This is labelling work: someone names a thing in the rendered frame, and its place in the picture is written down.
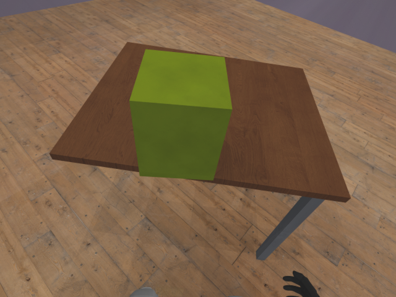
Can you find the robot right hand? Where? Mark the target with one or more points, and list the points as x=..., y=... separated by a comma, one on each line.
x=305, y=290

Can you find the table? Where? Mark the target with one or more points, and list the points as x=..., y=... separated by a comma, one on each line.
x=275, y=140

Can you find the carton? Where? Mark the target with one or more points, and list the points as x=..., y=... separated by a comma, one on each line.
x=180, y=108

